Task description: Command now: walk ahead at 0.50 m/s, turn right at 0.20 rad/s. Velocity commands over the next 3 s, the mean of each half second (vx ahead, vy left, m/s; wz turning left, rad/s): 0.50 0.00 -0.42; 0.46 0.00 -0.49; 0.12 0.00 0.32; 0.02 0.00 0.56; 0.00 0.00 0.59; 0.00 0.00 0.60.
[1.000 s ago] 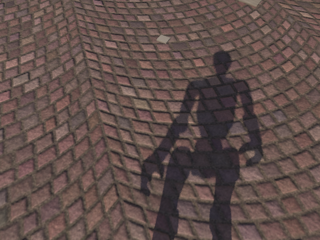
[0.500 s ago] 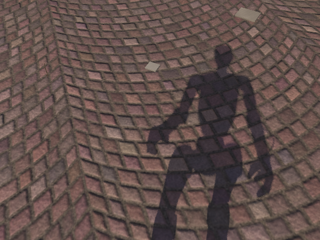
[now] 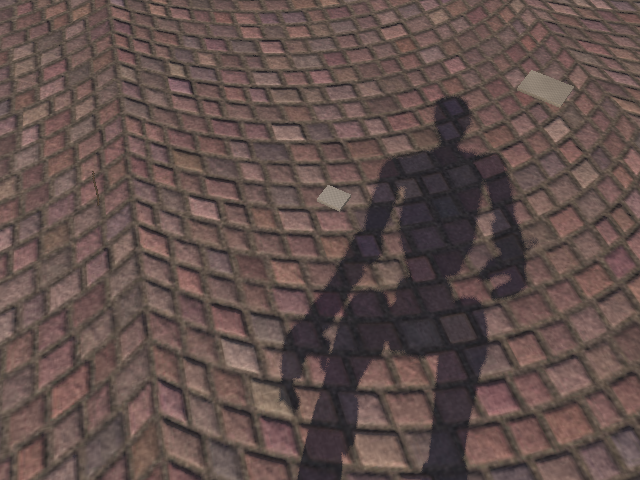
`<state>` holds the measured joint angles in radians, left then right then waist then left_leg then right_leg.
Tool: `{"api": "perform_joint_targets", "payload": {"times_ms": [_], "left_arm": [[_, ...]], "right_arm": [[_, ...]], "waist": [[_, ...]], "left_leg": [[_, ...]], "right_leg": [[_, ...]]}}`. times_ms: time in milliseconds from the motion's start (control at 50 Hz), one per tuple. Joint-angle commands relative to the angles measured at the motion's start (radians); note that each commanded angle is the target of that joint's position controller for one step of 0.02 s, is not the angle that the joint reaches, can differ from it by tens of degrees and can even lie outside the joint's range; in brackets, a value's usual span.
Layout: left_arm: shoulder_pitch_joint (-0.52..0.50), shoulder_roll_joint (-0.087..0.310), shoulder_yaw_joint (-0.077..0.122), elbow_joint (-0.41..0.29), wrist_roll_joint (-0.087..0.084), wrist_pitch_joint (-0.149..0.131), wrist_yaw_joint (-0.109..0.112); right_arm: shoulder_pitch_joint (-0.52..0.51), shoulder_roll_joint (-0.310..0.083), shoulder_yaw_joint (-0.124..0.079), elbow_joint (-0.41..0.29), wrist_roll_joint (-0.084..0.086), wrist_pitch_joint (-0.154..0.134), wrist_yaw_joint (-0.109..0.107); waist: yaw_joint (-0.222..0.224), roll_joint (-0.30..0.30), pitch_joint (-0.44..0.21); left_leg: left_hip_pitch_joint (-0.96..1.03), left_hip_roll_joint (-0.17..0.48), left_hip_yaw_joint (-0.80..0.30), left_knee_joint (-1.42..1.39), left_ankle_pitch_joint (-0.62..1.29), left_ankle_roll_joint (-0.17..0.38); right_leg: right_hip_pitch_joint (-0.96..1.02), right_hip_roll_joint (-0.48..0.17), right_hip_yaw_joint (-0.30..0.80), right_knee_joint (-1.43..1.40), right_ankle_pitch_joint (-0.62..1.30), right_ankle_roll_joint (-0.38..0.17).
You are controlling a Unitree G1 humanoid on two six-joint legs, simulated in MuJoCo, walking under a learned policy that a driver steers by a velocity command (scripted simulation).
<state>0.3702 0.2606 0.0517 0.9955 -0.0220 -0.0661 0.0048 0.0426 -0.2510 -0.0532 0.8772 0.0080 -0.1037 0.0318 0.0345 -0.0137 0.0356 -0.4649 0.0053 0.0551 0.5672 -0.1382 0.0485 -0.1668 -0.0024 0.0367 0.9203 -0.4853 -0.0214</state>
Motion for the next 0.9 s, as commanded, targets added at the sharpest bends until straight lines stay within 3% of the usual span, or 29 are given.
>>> {"api": "perform_joint_targets", "payload": {"times_ms": [20,40,80,120,200,260,320,380,440,460,480,500,520,540,560,580,600,620,660,720,780,860,900], "left_arm": [[-0.05,0.138,0.025,-0.096,-0.034,-0.044,0.003],[-0.074,0.129,0.032,-0.097,-0.02,-0.037,0.011],[-0.022,0.079,0.034,-0.083,-0.014,-0.008,0.012],[-0.024,0.053,0.036,-0.087,-0.016,0.014,0.012],[-0.123,0.054,0.042,-0.13,-0.004,0.016,0.006],[-0.216,0.033,0.032,-0.165,0.001,0.009,-0.013],[-0.319,0.016,0.019,-0.215,0.003,0.01,-0.033],[-0.38,0.017,0.016,-0.268,0.001,0.011,-0.055],[-0.323,0.062,0.037,-0.291,-0.002,0.018,-0.071],[-0.235,0.096,0.055,-0.279,-0.006,0.02,-0.071],[-0.084,0.149,0.084,-0.246,-0.008,0.02,-0.062],[0.062,0.236,0.118,-0.215,-0.004,0.031,-0.037],[0.016,0.323,0.129,-0.237,-0.008,0.024,-0.032],[0.054,0.236,0.099,-0.245,0.007,0.015,-0.033],[0.021,0.179,0.083,-0.244,0.015,0.003,-0.031],[-0.051,0.149,0.074,-0.254,0.008,-0.007,-0.034],[-0.114,0.114,0.062,-0.269,0.007,-0.009,-0.033],[-0.146,0.113,0.058,-0.285,0.017,-0.011,-0.028],[-0.154,0.129,0.059,-0.291,0.012,-0.013,-0.02],[-0.111,0.175,0.072,-0.289,0.007,-0.011,0.002],[-0.074,0.179,0.075,-0.283,0.002,-0.001,0.009],[-0.019,0.165,0.072,-0.262,-0.005,0.007,0.009],[-0.013,0.149,0.067,-0.252,0.005,0.015,0.019]], "right_arm": [[0.224,-0.142,-0.034,0.02,-0.002,-0.005,-0.012],[0.165,-0.104,-0.024,0.015,-0.008,-0.009,-0.009],[0.124,-0.077,-0.019,0.024,-0.023,-0.018,-0.008],[0.133,-0.095,-0.025,0.04,-0.028,-0.023,-0.014],[0.174,-0.12,-0.032,0.06,-0.029,-0.023,-0.037],[0.189,-0.135,-0.032,0.058,-0.023,-0.015,-0.05],[0.255,-0.153,-0.037,0.077,-0.013,0.001,-0.057],[0.293,-0.166,-0.044,0.087,-0.003,0.028,-0.059],[0.254,-0.206,-0.056,0.064,0.004,0.051,-0.068],[0.239,-0.219,-0.06,0.055,0.004,0.059,-0.072],[0.214,-0.221,-0.058,0.044,0.008,0.063,-0.073],[0.218,-0.199,-0.048,0.023,-0.004,0.053,-0.072],[0.301,-0.039,0.0,-0.034,-0.022,0.017,-0.05],[0.205,-0.123,-0.015,-0.051,0.015,-0.035,-0.029],[0.116,-0.155,-0.023,-0.081,0.048,-0.057,-0.019],[0.111,-0.142,-0.021,-0.079,0.037,-0.063,-0.023],[0.112,-0.15,-0.031,-0.065,0.008,-0.055,-0.031],[0.134,-0.154,-0.037,-0.066,0.0,-0.041,-0.032],[0.151,-0.137,-0.039,-0.072,-0.013,-0.016,-0.032],[0.043,-0.1,-0.026,-0.112,-0.024,-0.001,-0.039],[-0.061,-0.077,-0.014,-0.144,-0.016,-0.005,-0.032],[-0.122,-0.115,-0.021,-0.182,0.002,-0.016,-0.02],[-0.087,-0.138,-0.027,-0.172,-0.012,-0.029,-0.009]], "waist": [[-0.115,0.113,-0.158],[-0.088,0.081,-0.091],[-0.034,0.126,-0.06],[-0.019,0.104,-0.032],[-0.037,0.071,0.008],[-0.063,0.056,0.026],[-0.103,0.037,0.061],[-0.11,0.038,0.074],[-0.042,0.096,0.0],[0.012,0.111,-0.052],[0.098,0.096,-0.13],[0.152,-0.014,-0.222],[0.027,-0.266,-0.307],[0.089,-0.131,-0.389],[0.093,-0.089,-0.262],[0.036,0.014,-0.165],[0.0,0.045,-0.117],[-0.033,0.01,-0.097],[-0.061,0.014,-0.079],[-0.035,-0.005,-0.042],[0.011,-0.05,-0.032],[0.035,-0.082,-0.036],[0.022,-0.107,-0.044]], "left_leg": [[0.574,0.336,-0.472,-0.303,-0.162,0.166],[0.449,0.299,-0.373,-0.347,-0.108,0.145],[0.321,0.254,-0.238,-0.402,-0.012,0.125],[0.275,0.243,-0.149,-0.443,0.044,0.134],[0.324,0.228,-0.024,-0.458,0.173,0.124],[0.35,0.213,0.062,-0.468,0.21,0.102],[0.454,0.247,0.096,-0.451,0.254,0.102],[0.582,0.286,0.126,-0.378,0.387,0.096],[0.617,0.291,0.169,-0.196,0.847,0.066],[0.601,0.283,0.177,-0.061,0.957,0.055],[0.52,0.249,0.193,0.142,0.918,0.026],[0.278,0.199,0.193,0.449,0.585,-0.018],[-0.191,-0.049,0.085,0.833,-0.371,-0.084],[-0.312,-0.034,-0.151,0.906,-0.424,-0.051],[-0.371,0.02,-0.157,0.864,-0.343,-0.019],[-0.329,0.069,-0.153,0.749,-0.265,-0.012],[-0.261,0.1,-0.143,0.657,-0.226,-0.02],[-0.185,0.114,-0.148,0.62,-0.208,-0.034],[-0.134,0.119,-0.133,0.516,-0.187,-0.072],[-0.132,0.09,-0.101,0.299,-0.025,-0.113],[-0.055,0.036,-0.091,0.064,0.183,-0.114],[-0.017,0.009,-0.124,-0.055,0.209,-0.095],[-0.012,0.01,-0.113,-0.089,0.184,-0.067]], "right_leg": [[-0.564,-0.071,0.077,0.365,0.067,-0.04],[-0.526,-0.105,0.069,0.307,0.14,-0.037],[-0.414,-0.145,0.078,0.245,0.214,-0.03],[-0.425,-0.15,0.074,0.223,0.265,-0.021],[-0.53,-0.137,0.084,0.043,0.456,-0.002],[-0.506,-0.122,0.016,-0.131,0.574,-0.005],[-0.548,-0.113,-0.03,-0.228,0.573,-0.018],[-0.589,-0.092,-0.074,-0.279,0.475,-0.043],[-0.422,-0.006,-0.159,-0.282,0.332,-0.095],[-0.303,0.033,-0.177,-0.281,0.293,-0.12],[-0.082,0.069,-0.169,-0.358,0.351,-0.158],[0.218,-0.045,0.043,-0.404,0.334,-0.216],[0.549,-0.312,0.659,-0.525,0.227,-0.434],[0.599,-0.339,0.78,-0.632,0.187,-0.427],[0.509,-0.304,0.612,-0.632,0.254,-0.367],[0.344,-0.256,0.479,-0.635,0.362,-0.325],[0.216,-0.219,0.386,-0.651,0.452,-0.295],[0.111,-0.204,0.356,-0.669,0.531,-0.302],[0.013,-0.177,0.301,-0.694,0.588,-0.297],[-0.071,-0.128,0.222,-0.71,0.596,-0.269],[-0.113,-0.077,0.185,-0.693,0.478,-0.212],[-0.04,-0.113,0.275,-0.626,0.378,-0.185],[0.049,-0.14,0.286,-0.542,0.49,-0.164]]}}
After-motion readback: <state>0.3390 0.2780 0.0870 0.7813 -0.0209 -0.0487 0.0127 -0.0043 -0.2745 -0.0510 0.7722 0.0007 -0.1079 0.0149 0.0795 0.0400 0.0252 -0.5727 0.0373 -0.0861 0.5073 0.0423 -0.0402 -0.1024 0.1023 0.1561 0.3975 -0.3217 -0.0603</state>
